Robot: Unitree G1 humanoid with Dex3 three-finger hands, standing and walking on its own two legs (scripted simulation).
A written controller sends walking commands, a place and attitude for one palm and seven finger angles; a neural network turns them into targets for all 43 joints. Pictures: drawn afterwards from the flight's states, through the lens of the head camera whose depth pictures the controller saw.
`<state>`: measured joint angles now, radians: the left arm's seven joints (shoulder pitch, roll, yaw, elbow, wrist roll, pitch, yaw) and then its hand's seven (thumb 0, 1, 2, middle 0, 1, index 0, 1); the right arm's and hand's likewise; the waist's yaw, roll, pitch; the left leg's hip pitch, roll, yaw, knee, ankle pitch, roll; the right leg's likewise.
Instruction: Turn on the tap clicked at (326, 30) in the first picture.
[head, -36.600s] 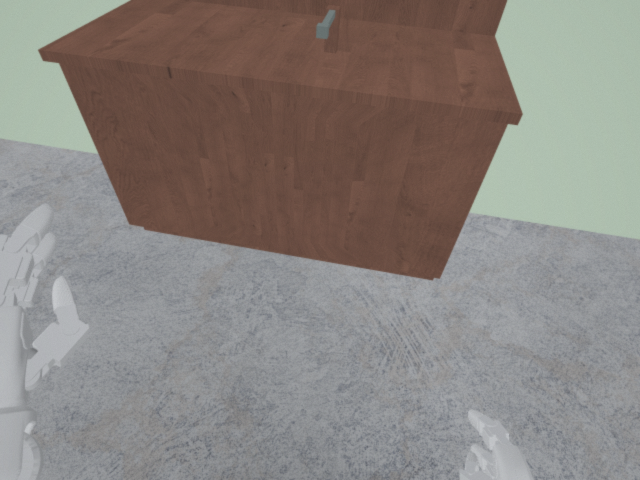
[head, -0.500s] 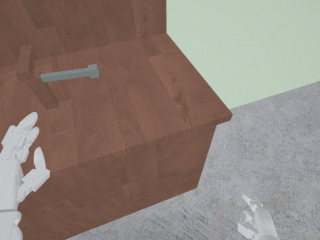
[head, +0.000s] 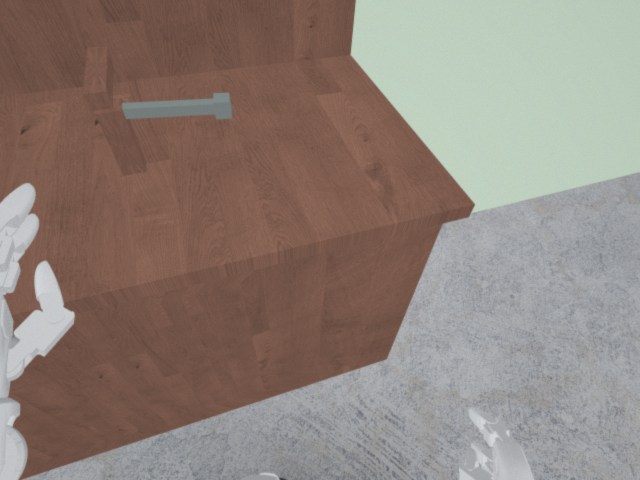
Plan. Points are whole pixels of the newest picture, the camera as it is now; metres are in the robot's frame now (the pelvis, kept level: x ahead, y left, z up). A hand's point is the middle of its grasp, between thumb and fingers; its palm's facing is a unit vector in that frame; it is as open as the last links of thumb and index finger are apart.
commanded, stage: step back with the hand held close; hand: left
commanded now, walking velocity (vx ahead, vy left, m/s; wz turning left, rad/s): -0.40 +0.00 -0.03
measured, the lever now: (222, 106) +0.60 +0.19 +0.15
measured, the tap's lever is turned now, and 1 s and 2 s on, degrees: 80 80 80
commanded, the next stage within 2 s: stop stepping back and stand still in 0.46 s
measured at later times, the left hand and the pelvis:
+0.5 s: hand (62, 412) +0.15 +0.21 +0.16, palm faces +0.29 -0.86 -0.42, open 7.4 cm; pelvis -0.09 -0.01 +0.01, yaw -3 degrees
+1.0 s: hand out of the picture -0.01 +0.17 +0.17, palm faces +0.37 -0.86 -0.36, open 7.4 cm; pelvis -0.22 -0.06 +0.01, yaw +2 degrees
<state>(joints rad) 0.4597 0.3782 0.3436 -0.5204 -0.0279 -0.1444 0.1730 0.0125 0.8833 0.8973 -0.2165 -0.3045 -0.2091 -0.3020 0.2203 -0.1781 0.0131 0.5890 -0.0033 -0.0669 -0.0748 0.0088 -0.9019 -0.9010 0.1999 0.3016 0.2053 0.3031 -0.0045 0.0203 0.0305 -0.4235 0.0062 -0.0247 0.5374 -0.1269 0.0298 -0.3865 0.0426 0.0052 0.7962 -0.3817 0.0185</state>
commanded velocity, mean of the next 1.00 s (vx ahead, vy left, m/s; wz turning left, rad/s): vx -0.09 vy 0.06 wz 0.01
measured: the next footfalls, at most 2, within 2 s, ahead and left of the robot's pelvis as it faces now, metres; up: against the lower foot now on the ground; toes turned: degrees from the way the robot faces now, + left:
right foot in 0.12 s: -0.02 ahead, -0.11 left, +0.00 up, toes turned -1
left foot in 0.36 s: -0.02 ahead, +0.11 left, +0.00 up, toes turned +1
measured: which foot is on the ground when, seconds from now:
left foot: down 0.00-0.14, up 0.16-0.34, down 0.36-0.66, up 0.68-0.98, down 1.00-1.00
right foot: up 0.00-0.10, down 0.12-0.38, up 0.40-0.64, down 0.66-1.00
